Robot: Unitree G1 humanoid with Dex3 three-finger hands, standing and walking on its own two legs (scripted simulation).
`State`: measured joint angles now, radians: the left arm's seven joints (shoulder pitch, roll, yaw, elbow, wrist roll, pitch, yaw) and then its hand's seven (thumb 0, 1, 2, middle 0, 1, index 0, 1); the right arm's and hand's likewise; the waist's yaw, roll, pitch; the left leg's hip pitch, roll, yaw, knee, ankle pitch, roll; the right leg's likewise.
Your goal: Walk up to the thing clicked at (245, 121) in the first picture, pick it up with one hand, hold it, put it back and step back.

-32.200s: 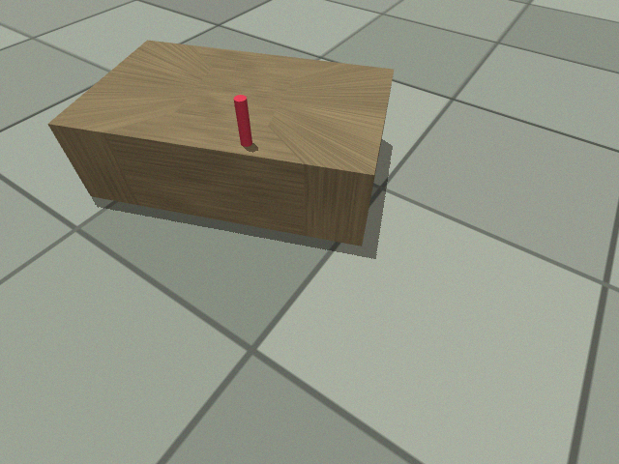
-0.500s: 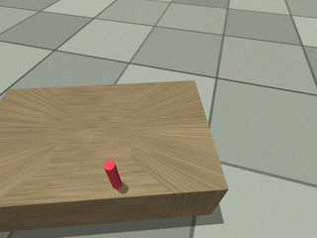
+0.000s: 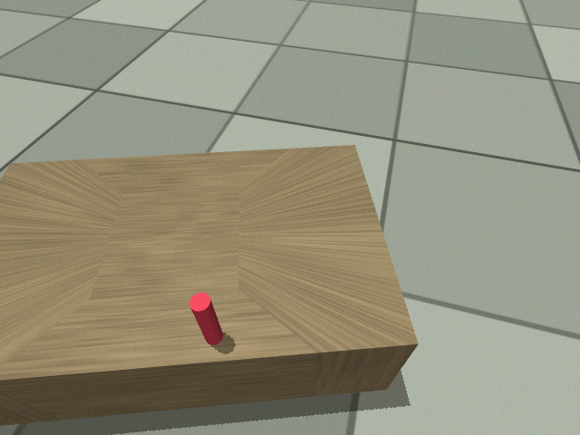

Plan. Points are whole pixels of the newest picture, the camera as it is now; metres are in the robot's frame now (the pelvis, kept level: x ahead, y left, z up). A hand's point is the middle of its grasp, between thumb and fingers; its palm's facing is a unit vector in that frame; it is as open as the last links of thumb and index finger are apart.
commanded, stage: stand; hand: left
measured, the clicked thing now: (207, 320) +0.41 +0.20 -0.30
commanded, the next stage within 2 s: step back in 0.10 s
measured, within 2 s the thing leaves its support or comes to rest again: neither
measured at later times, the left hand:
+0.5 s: hand out of the picture +0.08 +0.32 -0.18, palm faces -0.03 -0.93 -0.37, open 7.4 cm
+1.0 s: hand out of the picture -0.04 +0.30 -0.15, palm faces -0.08 -0.91 -0.41, open 7.4 cm
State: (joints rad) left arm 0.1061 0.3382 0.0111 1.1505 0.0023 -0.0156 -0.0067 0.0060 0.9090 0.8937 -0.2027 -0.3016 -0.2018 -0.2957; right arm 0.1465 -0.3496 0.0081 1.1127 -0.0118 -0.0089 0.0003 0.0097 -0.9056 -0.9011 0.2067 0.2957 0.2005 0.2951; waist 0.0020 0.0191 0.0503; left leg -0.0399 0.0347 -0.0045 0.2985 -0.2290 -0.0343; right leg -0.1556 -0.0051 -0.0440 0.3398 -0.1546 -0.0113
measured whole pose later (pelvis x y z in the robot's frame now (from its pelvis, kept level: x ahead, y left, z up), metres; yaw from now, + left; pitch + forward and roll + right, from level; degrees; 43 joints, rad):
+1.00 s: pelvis -0.17 +0.05 -0.02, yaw -5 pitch -1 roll +1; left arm 0.15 0.35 0.06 0.81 0.03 0.04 0.01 0.01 0.91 0.89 -0.21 -0.30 -0.20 -0.30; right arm 0.13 -0.40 -0.04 0.86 0.01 0.04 -0.02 0.01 -0.90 -0.90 0.21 0.30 0.20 0.30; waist 0.02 0.02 0.17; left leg -0.41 -0.10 -0.11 1.10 -0.53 -0.01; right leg -0.29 0.01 0.06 0.61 -0.29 -0.02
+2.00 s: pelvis -0.47 +0.02 -0.02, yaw -3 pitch -2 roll -1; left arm 0.13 0.40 0.07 0.82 0.01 0.06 0.02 0.01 0.91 0.89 -0.20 -0.30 -0.20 -0.30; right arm 0.16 -0.36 -0.03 0.85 -0.03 0.04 0.00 0.01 -0.90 -0.90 0.21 0.30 0.20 0.30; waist 0.01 -0.02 0.18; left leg -0.32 0.01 -0.02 0.61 -0.25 0.02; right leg -0.45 0.10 0.12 1.16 -0.53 0.00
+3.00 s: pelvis -0.65 +0.03 -0.02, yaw -1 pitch -2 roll +1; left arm 0.22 0.36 0.04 1.02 0.02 -0.01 -0.02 0.01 0.91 0.89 -0.20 -0.30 -0.20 -0.30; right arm 0.19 -0.36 -0.05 1.01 -0.04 -0.01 0.02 0.01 -0.91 -0.90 0.21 0.30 0.20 0.30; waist 0.03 -0.01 0.05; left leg -0.23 -0.01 0.00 0.58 -0.30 0.01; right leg -0.28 -0.01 0.03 0.64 -0.37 -0.01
